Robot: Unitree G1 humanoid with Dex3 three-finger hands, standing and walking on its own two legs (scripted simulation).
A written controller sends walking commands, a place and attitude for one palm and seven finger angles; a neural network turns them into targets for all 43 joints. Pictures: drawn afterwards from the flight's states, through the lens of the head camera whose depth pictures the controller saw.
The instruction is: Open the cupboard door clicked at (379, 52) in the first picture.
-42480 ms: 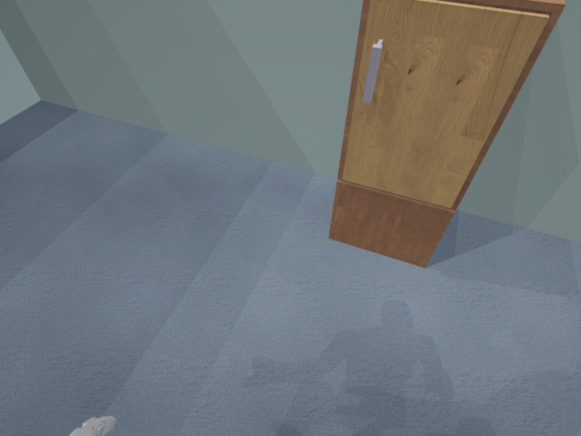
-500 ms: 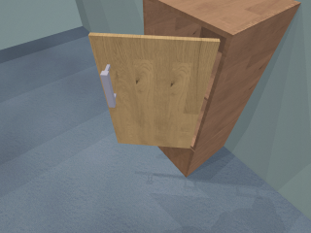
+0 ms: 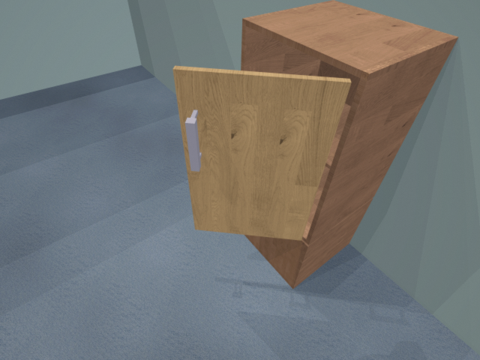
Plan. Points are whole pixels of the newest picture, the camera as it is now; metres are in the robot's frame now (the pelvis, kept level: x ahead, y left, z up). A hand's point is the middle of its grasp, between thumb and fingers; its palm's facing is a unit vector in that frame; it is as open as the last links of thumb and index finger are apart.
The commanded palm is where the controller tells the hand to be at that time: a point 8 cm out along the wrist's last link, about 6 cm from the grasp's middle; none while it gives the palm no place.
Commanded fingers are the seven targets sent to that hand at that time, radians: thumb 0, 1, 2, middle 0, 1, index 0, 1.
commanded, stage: come to a stop and stand still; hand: left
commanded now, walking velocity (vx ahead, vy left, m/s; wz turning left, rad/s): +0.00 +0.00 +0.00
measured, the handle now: (195, 141) +0.60 +0.15 +0.03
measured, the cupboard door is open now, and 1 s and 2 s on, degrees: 47 47 47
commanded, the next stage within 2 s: look again from close up in 0.44 s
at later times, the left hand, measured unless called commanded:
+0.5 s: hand out of the picture -0.05 +0.17 -0.18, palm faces +0.01 -0.99 -0.14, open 7.4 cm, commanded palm none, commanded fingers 0.00 0.90 0.90 -0.20 -0.30 -0.20 -0.30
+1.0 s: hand out of the picture -0.04 +0.17 -0.18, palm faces +0.02 -0.99 -0.16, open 7.4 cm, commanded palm none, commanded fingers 0.00 0.90 0.90 -0.20 -0.30 -0.20 -0.30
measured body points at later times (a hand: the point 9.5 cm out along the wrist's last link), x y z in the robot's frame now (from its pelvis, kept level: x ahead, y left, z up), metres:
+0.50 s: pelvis -0.02 +0.02 +0.00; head -0.02 +0.03 +0.45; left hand -0.05 +0.22 -0.17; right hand -0.04 -0.20 -0.16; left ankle +0.00 +0.09 -0.74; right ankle +0.03 -0.12 -0.74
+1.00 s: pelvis -0.02 +0.01 +0.00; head -0.02 +0.02 +0.45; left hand -0.04 +0.22 -0.16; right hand -0.04 -0.20 -0.16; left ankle +0.00 +0.09 -0.74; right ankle +0.03 -0.12 -0.74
